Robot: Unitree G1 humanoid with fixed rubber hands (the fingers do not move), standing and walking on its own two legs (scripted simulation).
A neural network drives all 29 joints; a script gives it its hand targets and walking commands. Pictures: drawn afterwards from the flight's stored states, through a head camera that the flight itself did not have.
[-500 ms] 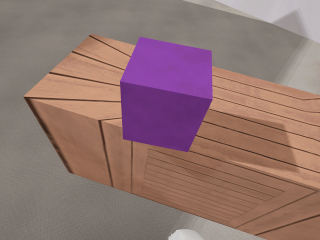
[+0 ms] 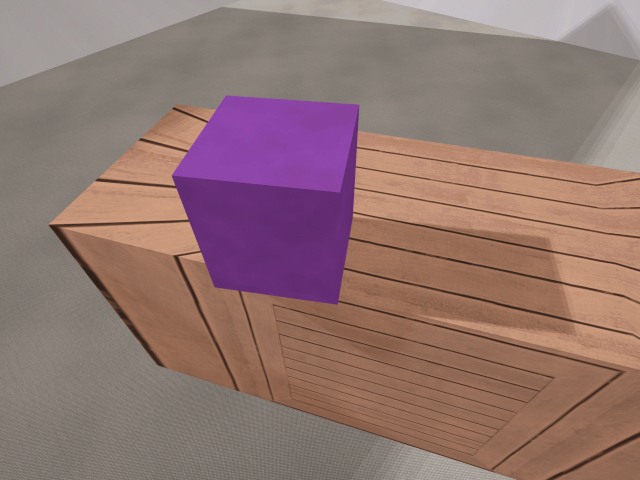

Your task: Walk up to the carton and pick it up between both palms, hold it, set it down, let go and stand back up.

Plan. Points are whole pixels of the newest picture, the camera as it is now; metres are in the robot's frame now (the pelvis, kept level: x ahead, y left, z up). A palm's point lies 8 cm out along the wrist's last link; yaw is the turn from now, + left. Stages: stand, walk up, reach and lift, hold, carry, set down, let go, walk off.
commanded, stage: walk up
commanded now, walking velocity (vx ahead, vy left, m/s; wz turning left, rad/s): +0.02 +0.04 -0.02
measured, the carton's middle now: (282, 201) +0.54 +0.05 +0.03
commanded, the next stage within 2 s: none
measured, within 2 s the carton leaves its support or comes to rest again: neither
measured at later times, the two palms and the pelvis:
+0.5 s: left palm out of the picture +0.04 +0.25 -0.14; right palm out of the picture -0.01 -0.19 -0.15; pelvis +0.01 +0.02 +0.00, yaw -2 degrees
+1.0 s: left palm out of the picture +0.06 +0.26 -0.15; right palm out of the picture +0.01 -0.16 -0.16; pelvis +0.04 +0.04 -0.01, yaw -4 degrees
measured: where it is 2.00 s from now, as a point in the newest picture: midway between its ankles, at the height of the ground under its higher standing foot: outside the picture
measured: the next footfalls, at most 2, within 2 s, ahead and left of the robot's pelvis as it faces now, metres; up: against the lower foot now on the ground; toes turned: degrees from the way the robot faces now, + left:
left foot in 0.04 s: +0.02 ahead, +0.12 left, +0.00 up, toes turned +3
left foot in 1.28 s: +0.11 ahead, +0.22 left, +0.00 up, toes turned +3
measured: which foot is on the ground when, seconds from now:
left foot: up 0.00-0.02, down 0.04-1.00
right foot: down 0.00-1.00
